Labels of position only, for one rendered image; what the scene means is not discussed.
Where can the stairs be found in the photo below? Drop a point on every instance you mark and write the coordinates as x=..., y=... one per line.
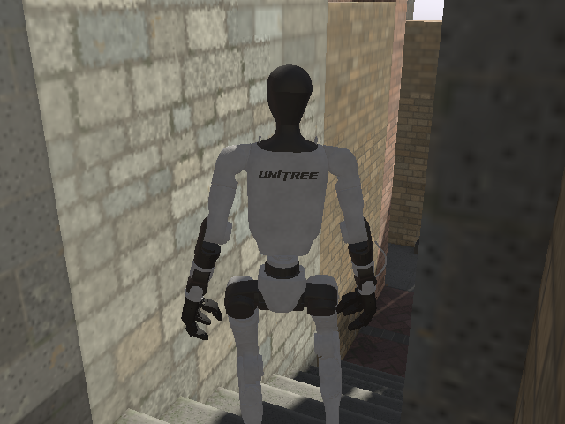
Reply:
x=369, y=396

